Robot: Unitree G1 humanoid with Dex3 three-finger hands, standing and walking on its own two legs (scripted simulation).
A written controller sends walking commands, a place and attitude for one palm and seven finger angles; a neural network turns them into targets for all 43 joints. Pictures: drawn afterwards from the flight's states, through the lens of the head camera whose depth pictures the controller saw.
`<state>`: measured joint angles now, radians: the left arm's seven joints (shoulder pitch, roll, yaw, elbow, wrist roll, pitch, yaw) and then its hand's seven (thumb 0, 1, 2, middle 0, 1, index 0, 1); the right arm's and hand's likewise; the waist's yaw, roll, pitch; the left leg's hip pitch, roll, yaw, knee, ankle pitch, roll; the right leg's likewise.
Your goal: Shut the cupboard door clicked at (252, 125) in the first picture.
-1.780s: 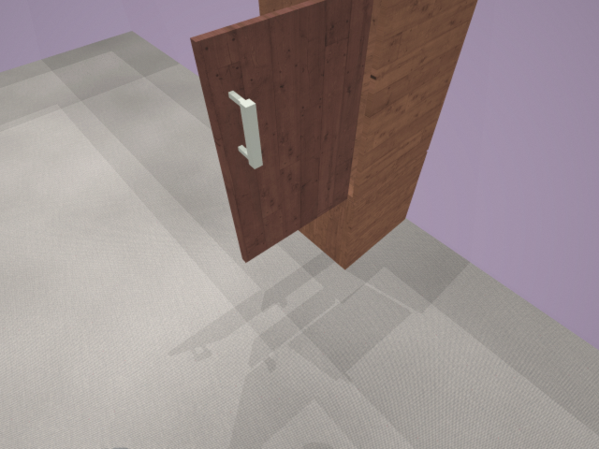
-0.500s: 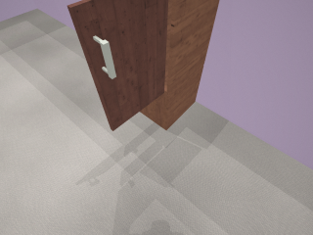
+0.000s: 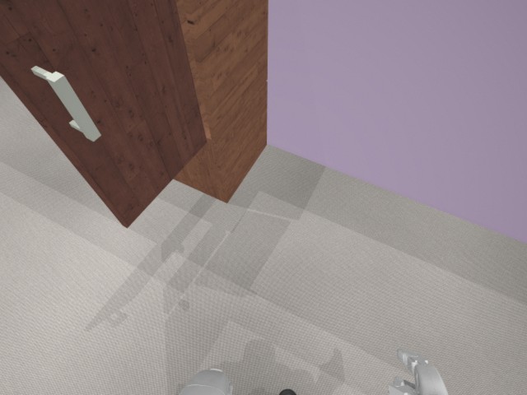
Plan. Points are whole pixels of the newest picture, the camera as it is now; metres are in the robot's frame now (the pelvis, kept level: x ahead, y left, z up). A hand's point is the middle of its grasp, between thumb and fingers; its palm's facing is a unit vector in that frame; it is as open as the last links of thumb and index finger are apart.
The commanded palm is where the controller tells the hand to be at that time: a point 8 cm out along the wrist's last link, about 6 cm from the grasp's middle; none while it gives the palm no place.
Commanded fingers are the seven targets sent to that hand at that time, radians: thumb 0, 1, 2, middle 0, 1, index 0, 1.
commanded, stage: walk to a spot facing it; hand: left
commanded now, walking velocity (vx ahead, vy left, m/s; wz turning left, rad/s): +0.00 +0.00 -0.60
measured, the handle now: (67, 105) +0.52 +0.40 +0.08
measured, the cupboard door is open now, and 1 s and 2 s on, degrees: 86 86 86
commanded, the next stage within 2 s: turn to face it in 1.74 s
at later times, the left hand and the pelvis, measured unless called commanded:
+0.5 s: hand (170, 359) +0.17 +0.19 -0.18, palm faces -0.30 -0.91 -0.30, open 7.4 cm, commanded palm none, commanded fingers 0.00 0.90 0.90 -0.20 -0.30 -0.20 -0.30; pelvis +0.00 +0.00 -0.02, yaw -18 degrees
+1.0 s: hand (283, 266) +0.36 +0.00 -0.16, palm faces -0.68 -0.72 -0.18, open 7.4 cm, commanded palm none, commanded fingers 0.00 0.90 0.90 -0.20 -0.30 -0.20 -0.30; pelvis +0.11 -0.05 -0.01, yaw -38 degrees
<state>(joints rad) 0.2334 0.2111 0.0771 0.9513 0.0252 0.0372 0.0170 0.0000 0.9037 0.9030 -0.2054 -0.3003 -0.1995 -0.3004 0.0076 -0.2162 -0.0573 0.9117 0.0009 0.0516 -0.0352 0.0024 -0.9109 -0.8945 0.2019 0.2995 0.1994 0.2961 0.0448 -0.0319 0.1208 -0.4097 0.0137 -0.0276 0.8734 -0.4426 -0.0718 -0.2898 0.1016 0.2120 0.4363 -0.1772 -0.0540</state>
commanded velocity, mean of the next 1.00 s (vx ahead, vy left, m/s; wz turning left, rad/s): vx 0.18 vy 0.00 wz -0.59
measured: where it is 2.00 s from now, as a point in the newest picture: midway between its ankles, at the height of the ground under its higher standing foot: (380, 320)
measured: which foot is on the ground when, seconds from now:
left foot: up 0.00-0.10, down 0.12-0.42, up 0.44-0.66, down 0.68-1.00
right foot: down 0.00-0.10, up 0.12-0.40, down 0.42-0.68, up 0.70-1.00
